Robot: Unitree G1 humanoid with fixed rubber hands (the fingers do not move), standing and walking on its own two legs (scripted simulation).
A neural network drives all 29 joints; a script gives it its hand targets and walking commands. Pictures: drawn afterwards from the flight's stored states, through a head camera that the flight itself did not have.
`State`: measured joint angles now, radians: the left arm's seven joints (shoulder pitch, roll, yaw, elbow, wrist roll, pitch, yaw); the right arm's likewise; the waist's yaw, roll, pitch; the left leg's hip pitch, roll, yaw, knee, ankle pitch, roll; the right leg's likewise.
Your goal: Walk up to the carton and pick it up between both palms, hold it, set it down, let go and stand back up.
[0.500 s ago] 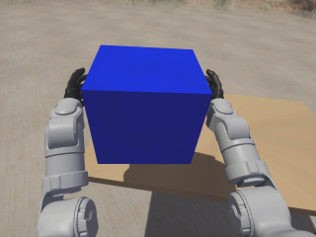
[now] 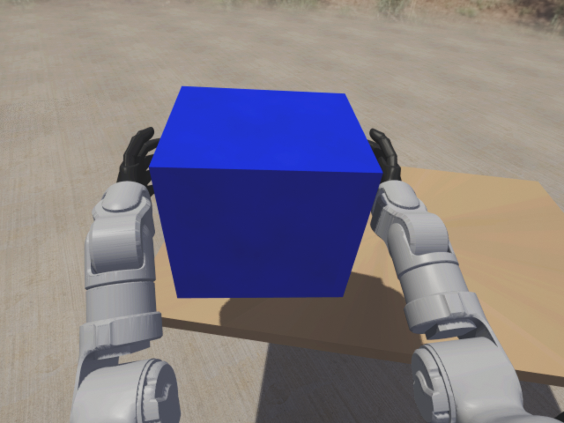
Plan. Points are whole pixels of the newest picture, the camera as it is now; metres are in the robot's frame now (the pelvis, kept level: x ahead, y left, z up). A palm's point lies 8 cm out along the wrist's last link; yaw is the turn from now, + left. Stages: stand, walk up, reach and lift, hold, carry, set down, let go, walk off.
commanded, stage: hold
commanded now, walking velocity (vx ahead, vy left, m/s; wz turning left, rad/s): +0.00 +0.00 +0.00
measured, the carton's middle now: (263, 193) +0.39 +0.00 +0.18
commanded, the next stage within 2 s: none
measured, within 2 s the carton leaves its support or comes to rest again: neither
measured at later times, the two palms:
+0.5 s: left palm (135, 181) +0.35 +0.17 +0.22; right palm (386, 182) +0.36 -0.16 +0.22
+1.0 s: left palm (131, 184) +0.36 +0.17 +0.22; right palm (382, 182) +0.36 -0.16 +0.21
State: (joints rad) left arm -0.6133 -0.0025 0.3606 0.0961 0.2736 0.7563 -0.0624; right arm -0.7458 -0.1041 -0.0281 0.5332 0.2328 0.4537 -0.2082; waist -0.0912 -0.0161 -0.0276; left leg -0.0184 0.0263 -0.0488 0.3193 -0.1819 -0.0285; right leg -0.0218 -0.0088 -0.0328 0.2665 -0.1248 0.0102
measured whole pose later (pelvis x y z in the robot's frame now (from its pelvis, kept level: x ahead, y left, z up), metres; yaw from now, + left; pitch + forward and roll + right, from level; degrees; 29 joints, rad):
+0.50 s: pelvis +0.00 +0.00 +0.00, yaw +0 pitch -7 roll -1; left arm -0.64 0.01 0.36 0.14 0.27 0.75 -0.06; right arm -0.77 -0.10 -0.05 0.57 0.22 0.45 -0.21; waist -0.09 -0.01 -0.03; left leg -0.02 0.02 -0.05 0.33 -0.18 -0.03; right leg -0.02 -0.01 -0.03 0.27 -0.12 0.01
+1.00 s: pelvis +0.00 +0.00 +0.00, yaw +1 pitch -7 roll -1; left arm -0.62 0.01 0.36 0.12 0.26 0.75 -0.06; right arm -0.76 -0.11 -0.01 0.55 0.25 0.46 -0.23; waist -0.10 0.00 -0.04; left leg -0.01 0.03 -0.06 0.33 -0.19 -0.03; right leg 0.00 -0.01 -0.04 0.25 -0.12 0.01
